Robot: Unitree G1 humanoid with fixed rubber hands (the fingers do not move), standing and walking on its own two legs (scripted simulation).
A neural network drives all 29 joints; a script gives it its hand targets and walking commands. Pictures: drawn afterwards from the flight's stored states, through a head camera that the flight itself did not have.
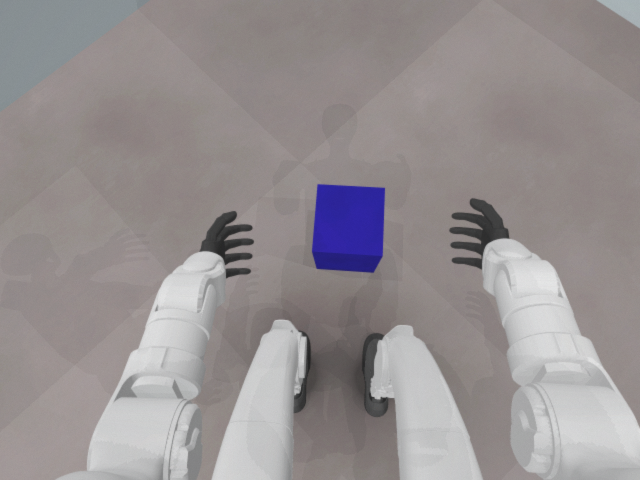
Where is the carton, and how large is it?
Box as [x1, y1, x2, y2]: [312, 184, 384, 272]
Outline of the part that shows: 317,184 312,252 316,267 326,269 373,272 382,255 384,188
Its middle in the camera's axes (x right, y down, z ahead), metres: +0.07 -0.01 +1.00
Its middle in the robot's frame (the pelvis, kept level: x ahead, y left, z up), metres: +0.52 +0.00 -0.56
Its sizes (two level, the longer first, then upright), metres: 0.166 0.161 0.223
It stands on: the floor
